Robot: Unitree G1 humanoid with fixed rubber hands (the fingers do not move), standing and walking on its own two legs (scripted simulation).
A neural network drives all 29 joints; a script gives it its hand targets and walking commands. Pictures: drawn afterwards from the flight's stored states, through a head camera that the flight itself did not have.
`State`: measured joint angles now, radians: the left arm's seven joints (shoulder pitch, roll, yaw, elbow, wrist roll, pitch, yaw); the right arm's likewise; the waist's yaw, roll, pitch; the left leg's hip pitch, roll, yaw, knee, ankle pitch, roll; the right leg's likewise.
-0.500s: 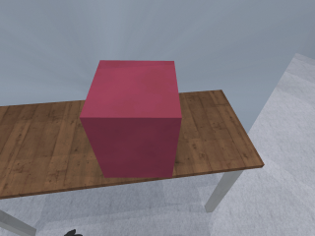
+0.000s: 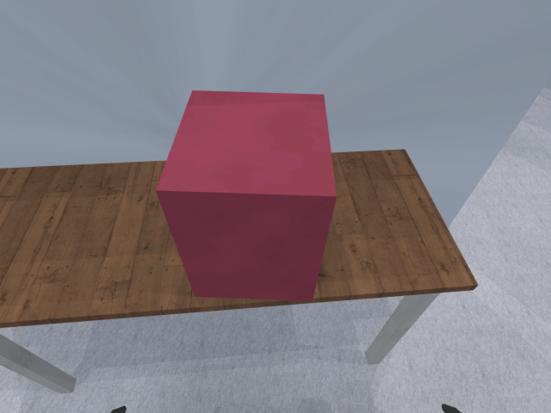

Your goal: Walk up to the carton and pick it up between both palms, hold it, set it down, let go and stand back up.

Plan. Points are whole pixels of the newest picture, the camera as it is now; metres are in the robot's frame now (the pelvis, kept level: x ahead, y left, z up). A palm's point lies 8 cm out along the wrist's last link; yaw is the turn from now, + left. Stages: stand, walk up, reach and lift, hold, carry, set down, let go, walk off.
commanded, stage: reach and lift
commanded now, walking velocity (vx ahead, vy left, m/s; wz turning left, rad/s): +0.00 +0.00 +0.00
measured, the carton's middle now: (255, 201) +0.47 +0.05 +0.02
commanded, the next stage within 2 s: none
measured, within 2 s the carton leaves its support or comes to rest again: neither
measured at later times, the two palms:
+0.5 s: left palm (108, 389) +0.18 +0.25 -0.06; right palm (449, 394) +0.17 -0.23 -0.05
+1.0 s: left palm (112, 370) +0.20 +0.24 -0.04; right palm (433, 368) +0.20 -0.21 -0.03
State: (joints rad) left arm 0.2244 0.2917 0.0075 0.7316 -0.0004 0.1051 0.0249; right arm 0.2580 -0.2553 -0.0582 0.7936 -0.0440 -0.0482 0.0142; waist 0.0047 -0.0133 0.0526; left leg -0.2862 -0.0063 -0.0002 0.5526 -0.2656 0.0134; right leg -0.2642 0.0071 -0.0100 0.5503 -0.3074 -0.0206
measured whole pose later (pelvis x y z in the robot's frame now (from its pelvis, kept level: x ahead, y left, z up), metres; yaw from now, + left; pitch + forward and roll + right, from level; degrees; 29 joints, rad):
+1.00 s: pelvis +0.04 +0.00 +0.01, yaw -1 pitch -4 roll -1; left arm 0.26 0.27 0.02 0.46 -0.10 -0.18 -0.02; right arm 0.26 -0.13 0.01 0.61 0.14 -0.34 -0.01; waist 0.05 -0.05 0.05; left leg -0.05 0.02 0.06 0.35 -0.22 0.00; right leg -0.02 0.01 0.00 0.30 -0.21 -0.01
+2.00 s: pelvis +0.04 +0.00 +0.01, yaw -1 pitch -3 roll -1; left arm -0.12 0.31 0.07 0.40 -0.21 0.00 -0.07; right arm -0.07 -0.16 0.06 0.40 0.25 -0.12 -0.14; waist 0.03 -0.03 0.04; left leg -0.07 0.02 0.04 0.36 -0.23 0.00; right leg -0.04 0.01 0.00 0.31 -0.21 0.00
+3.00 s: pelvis +0.03 +0.00 +0.01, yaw +0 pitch +4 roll -1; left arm -0.93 0.42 0.05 0.93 -0.22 0.25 -0.04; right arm -0.88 -0.28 0.03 0.91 0.37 0.20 -0.14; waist -0.01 -0.03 -0.07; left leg -0.26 0.03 0.02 0.38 -0.19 0.00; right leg -0.21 0.02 -0.01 0.30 -0.17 -0.01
